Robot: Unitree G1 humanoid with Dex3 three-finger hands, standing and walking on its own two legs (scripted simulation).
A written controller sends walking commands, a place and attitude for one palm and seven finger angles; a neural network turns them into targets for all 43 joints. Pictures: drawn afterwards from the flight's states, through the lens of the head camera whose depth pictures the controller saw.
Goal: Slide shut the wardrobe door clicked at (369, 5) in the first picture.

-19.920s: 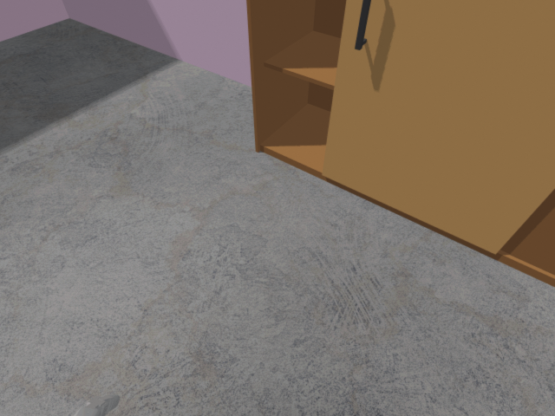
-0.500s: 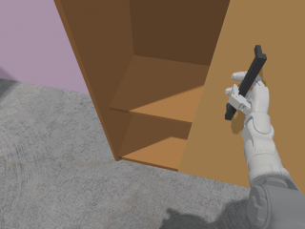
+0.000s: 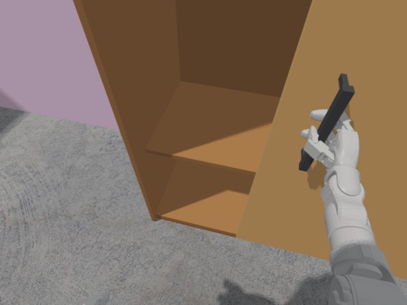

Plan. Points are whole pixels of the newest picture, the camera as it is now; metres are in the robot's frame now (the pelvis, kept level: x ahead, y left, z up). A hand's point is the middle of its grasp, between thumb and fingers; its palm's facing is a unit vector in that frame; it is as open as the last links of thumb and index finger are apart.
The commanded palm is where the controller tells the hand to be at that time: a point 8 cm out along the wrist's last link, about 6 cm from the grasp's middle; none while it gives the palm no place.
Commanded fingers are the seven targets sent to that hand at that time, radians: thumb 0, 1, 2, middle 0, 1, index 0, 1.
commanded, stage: tug the door sideways, standing still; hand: right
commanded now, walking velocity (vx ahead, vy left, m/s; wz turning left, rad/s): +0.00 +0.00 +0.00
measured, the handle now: (320, 128) +0.48 -0.18 +0.10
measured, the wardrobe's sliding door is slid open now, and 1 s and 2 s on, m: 0.41 0.36 0.27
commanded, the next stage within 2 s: step sideways, sliding the door along in 0.74 s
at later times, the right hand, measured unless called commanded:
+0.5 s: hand (307, 143) +0.43 -0.14 +0.11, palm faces +0.18 +0.98 -0.01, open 5.4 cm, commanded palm +0.40 -0.14 +0.11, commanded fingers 0.00 -0.90 -0.90 0.45 1.40 0.45 1.40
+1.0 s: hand (285, 138) +0.44 -0.10 +0.11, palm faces +0.02 +0.99 -0.14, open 5.8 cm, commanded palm +0.42 -0.13 +0.11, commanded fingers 0.00 -0.90 -0.90 0.45 1.40 0.45 1.40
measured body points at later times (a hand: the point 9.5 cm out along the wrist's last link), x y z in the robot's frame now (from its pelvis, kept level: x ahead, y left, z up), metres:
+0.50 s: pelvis -0.01 +0.00 +0.00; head +0.04 +0.00 +0.45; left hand +0.09 +0.24 -0.13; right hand +0.42 -0.19 +0.11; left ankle -0.03 +0.11 -0.72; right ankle -0.01 -0.10 -0.72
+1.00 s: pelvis -0.01 +0.00 +0.00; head +0.03 +0.01 +0.45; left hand +0.06 +0.26 -0.12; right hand +0.43 -0.15 +0.12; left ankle -0.03 +0.11 -0.72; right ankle -0.01 -0.10 -0.72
